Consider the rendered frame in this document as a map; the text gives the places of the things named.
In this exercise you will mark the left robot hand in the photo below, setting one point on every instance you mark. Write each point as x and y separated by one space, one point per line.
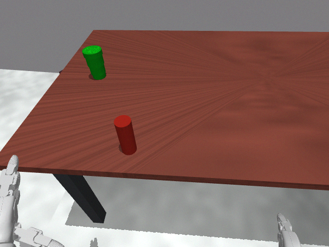
10 229

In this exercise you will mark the table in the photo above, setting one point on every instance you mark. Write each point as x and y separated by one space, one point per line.
223 107

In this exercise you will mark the right robot hand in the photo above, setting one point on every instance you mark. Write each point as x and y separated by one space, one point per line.
286 237

